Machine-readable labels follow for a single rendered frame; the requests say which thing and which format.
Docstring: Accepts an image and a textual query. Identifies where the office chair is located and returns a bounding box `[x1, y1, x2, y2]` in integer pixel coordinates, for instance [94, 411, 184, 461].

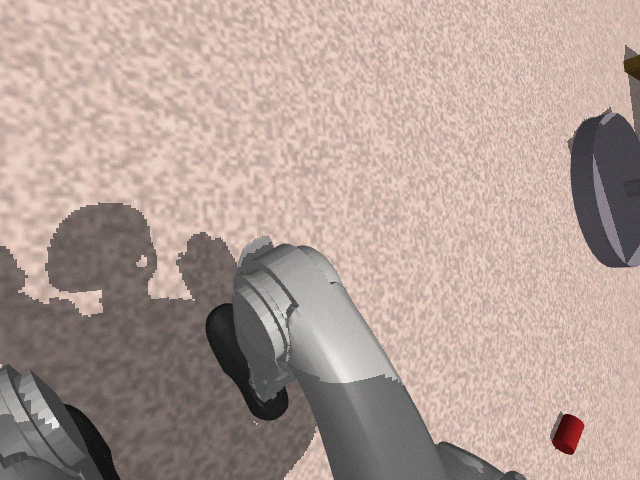
[570, 112, 640, 268]

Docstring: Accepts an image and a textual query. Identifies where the left robot foot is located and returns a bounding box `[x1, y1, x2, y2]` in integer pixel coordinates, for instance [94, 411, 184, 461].
[64, 404, 121, 480]

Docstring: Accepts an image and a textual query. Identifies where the right robot hand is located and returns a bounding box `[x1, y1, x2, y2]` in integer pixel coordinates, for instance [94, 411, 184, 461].
[435, 441, 504, 480]

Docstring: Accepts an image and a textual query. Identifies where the right robot foot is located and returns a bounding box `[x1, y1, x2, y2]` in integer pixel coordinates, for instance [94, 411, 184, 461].
[205, 303, 289, 421]

